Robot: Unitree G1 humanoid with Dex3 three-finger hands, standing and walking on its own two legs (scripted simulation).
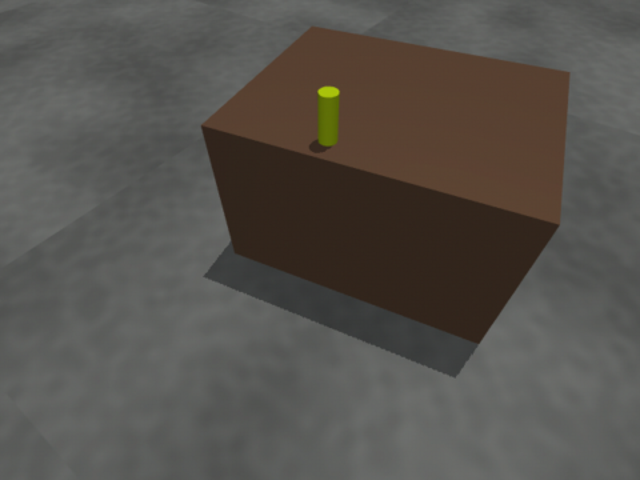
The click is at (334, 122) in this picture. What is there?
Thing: slim round
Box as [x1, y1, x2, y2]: [318, 86, 338, 145]
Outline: 327,86 322,87 318,90 318,141 323,145 332,145 337,140 338,90 334,87
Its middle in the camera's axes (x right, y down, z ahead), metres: +0.03 -0.31 +1.04
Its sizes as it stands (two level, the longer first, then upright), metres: 0.054 0.054 0.145
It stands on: a support 0.60 m high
